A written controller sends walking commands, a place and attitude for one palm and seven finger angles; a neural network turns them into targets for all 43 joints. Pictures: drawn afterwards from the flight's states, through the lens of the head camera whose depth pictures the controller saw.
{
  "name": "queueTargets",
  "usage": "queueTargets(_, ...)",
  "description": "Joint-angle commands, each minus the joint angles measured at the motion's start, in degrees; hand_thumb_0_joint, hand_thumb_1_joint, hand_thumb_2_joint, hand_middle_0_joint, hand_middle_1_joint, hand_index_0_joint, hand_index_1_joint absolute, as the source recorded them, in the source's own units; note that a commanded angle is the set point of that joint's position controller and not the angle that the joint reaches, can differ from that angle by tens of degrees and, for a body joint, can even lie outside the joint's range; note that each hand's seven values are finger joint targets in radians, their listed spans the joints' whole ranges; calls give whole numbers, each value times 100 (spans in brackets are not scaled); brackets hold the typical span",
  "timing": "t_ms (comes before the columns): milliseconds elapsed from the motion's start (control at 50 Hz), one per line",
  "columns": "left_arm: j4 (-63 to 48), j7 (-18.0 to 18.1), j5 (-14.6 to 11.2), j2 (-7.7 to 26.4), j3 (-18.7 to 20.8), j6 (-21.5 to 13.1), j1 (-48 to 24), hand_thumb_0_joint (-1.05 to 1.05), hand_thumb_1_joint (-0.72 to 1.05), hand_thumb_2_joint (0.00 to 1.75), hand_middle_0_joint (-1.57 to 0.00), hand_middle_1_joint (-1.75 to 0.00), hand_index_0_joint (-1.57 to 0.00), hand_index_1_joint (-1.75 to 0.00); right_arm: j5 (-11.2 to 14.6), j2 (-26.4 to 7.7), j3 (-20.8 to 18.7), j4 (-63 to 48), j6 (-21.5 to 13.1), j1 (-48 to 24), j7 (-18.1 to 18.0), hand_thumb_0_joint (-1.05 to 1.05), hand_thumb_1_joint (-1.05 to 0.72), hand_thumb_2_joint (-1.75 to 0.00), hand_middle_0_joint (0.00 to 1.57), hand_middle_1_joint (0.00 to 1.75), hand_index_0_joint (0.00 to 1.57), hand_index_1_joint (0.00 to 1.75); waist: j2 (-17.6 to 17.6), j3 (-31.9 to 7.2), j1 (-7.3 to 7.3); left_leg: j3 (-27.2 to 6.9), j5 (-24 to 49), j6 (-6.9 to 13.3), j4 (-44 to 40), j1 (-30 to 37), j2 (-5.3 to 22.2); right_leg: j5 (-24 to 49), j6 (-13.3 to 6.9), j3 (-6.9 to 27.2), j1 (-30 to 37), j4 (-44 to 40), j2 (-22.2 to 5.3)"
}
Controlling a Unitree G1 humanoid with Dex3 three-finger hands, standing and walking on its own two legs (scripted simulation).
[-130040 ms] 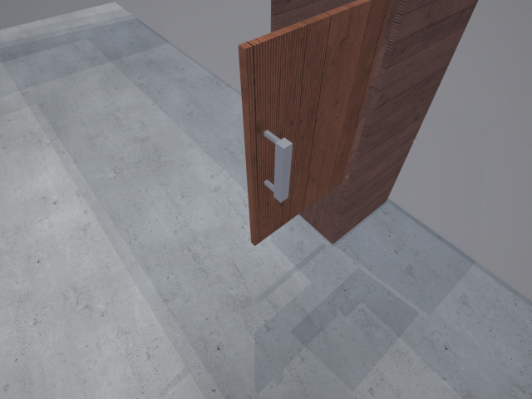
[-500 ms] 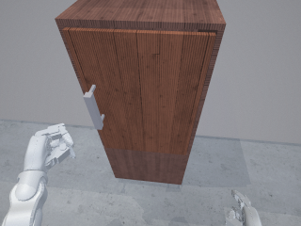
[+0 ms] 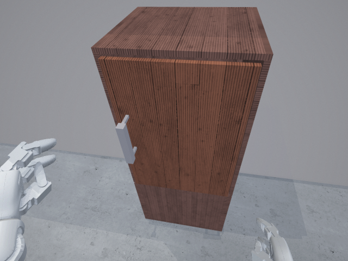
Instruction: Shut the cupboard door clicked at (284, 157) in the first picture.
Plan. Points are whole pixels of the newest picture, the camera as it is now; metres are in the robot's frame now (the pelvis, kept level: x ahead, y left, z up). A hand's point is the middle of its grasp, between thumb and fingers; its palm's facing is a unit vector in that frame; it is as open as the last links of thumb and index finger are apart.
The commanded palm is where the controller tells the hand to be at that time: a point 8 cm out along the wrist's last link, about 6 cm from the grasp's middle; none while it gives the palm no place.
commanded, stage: draw the hand back to the body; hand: left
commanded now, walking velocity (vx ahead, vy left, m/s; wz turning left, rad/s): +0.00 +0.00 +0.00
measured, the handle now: (128, 139) +0.48 +0.22 -0.02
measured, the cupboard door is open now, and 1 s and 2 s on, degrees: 0 0 0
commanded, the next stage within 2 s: step back with the hand held close in 0.44 s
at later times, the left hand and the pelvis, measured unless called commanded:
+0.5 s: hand (47, 187) +0.18 +0.25 +0.17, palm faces +0.46 -0.79 -0.40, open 7.4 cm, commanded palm +0.14 +0.28 +0.18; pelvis +0.00 -0.02 +0.00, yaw +0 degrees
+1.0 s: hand (25, 194) +0.17 +0.28 +0.17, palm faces +0.40 -0.77 -0.50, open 7.4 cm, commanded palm +0.11 +0.31 +0.18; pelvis -0.04 +0.01 +0.00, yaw -1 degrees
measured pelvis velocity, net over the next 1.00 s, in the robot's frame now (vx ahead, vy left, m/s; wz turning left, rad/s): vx -0.04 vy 0.01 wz -0.02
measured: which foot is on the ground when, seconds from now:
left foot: down 0.00-1.00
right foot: down 0.00-1.00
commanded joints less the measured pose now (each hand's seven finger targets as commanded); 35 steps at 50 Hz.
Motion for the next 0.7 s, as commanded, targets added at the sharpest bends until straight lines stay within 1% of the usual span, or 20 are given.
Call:
queueTargets(0,-1652,110,8,1212,919,-453,-443,0,90,90,-25,-36,-25,-36,-32,-591,-251,-921,-318,-701,11,0,-90,-90,20,30,20,30,120,-478,-1,-157,1909,-132,-448,61,282,1396,-165,-105,191,-255,43)
queueTargets(40,-1706,129,-11,1332,1116,-453,-205,0,90,90,-20,-30,-20,-30,-28,-593,-284,-916,-351,-731,-4,0,-90,-90,20,30,20,30,28,-495,34,-109,1947,-98,-421,92,281,1522,-149,-84,228,-300,48)
queueTargets(80,-1367,101,-26,1023,873,-414,-158,0,90,90,-20,-30,-20,-30,-26,-575,-272,-873,-299,-702,6,0,-90,-90,20,30,20,30,-198,-211,-27,-93,1685,-98,-482,-31,266,1344,-141,-105,115,-325,32)
queueTargets(140,-1120,78,-8,897,742,-376,-241,0,90,90,-20,-30,-20,-30,-5,-640,-319,-821,-250,-692,-15,0,-90,-90,20,30,20,30,-266,72,-87,-76,1371,-62,-534,-41,274,1086,-120,-88,-89,-460,44)
queueTargets(240,-1341,124,4,1128,864,-450,-436,0,90,90,-20,-30,-20,-30,-26,-654,-332,-838,-259,-750,-60,0,-90,-90,20,30,20,30,-214,-282,-25,-68,1258,-1,-529,89,228,1022,-111,-47,87,-457,15)
queueTargets(260,-1493,132,9,1142,867,-480,-546,0,90,90,-20,-30,-20,-30,-36,-628,-319,-845,-270,-767,-63,0,-90,-90,20,30,20,30,-23,-456,-13,-72,1270,-8,-543,106,198,1025,-124,-35,195,-413,-13)
queueTargets(280,-1626,152,24,1180,886,-512,-514,0,90,90,-20,-30,-20,-30,-38,-599,-319,-859,-298,-780,-73,0,-90,-90,20,30,20,30,-8,-566,2,-65,1351,-3,-507,160,192,1114,-129,-39,234,-387,-6)
queueTargets(320,-1728,175,31,1225,929,-537,-481,0,90,90,-20,-30,-20,-30,-46,-580,-300,-845,-352,-790,-71,0,-90,-90,20,30,20,30,79,-579,18,-66,1404,-17,-490,144,169,1187,-133,-42,267,-371,-3)
queueTargets(340,-1697,184,37,1350,1044,-520,-392,0,90,90,-20,-30,-20,-30,-47,-598,-305,-827,-373,-819,-91,0,-90,-90,20,30,20,30,97,-519,46,-50,1437,-11,-471,137,188,1242,-129,-23,242,-418,8)
queueTargets(400,-1532,171,12,1207,980,-529,-306,0,90,90,-20,-30,-20,-30,-50,-541,-284,-796,-373,-805,-85,0,-90,-90,20,30,20,30,-30,-236,17,-16,1351,-17,-480,34,173,1199,-123,-28,142,-457,9)
queueTargets(420,-1487,158,16,1171,956,-529,-283,0,90,90,-20,-30,-20,-30,-37,-541,-295,-784,-364,-802,-73,0,-90,-90,20,30,20,30,37,-166,7,-4,1333,-26,-491,24,181,1165,-126,-12,100,-472,14)
queueTargets(440,-1350,143,8,1187,1000,-512,-219,0,90,90,-20,-30,-20,-30,-36,-570,-304,-764,-368,-788,-80,0,-90,-90,20,30,20,30,-122,-43,16,-23,1362,-24,-505,1,204,1189,-124,-30,51,-523,37)
queueTargets(480,-1258,114,-11,1081,910,-511,-267,0,90,90,-20,-30,-20,-30,-21,-565,-306,-780,-323,-787,-62,0,-90,-90,20,30,20,30,-80,40,-7,-9,1258,-30,-544,-30,210,1047,-112,-18,17,-513,20)
queueTargets(540,-1099,76,-18,1036,887,-513,-180,0,90,90,-20,-30,-20,-30,-12,-589,-346,-773,-313,-784,-60,0,-90,-90,20,30,20,30,-235,92,-14,23,1244,5,-533,39,222,1038,-87,10,-65,-596,30)
queueTargets(560,-1454,138,48,1638,1407,-736,-822,0,90,90,-20,-30,-20,-30,8,-816,-437,-916,-166,-747,-24,0,-90,-90,20,30,20,30,-200,70,-245,-152,871,106,-128,-377,336,1150,-134,662,-420,-891,-369)
queueTargets(580,-1059,133,42,1322,1168,-778,-352,0,90,90,-20,-30,-20,-30,-17,-727,-432,-820,-83,-677,-28,0,-90,-90,20,30,20,30,-609,-50,-292,-232,792,83,84,-368,294,1128,-226,761,-446,-950,-578)
queueTargets(600,-1070,120,58,1171,969,-783,-247,0,90,90,-20,-30,-20,-30,-15,-705,-445,-841,-25,-717,-5,0,-90,-90,20,30,20,30,-727,-13,-306,-197,753,70,233,-340,262,1213,-266,879,-598,-1020,-703)
queueTargets(620,-1121,136,84,1225,997,-829,-114,0,90,90,-20,-30,-20,-30,-26,-682,-446,-856,27,-691,5,0,-90,-90,20,30,20,30,-824,-126,-307,-182,718,53,320,-415,257,1213,-297,876,-594,-995,-802)
queueTargets(640,-1253,152,89,1358,1131,-881,-58,0,90,90,-20,-30,-20,-30,-39,-696,-472,-873,57,-734,-16,0,-90,-90,20,30,20,30,-754,-199,-290,-161,794,45,367,-419,235,1491,-318,875,-623,-944,-836)
queueTargets(680,-1363,187,70,1295,1083,-914,236,0,90,90,-20,-30,-20,-30,-10,-682,-482,-933,166,-662,-14,0,-90,-90,20,30,20,30,-597,-508,-332,-200,978,19,286,-457,288,1645,-345,750,-453,-667,-863)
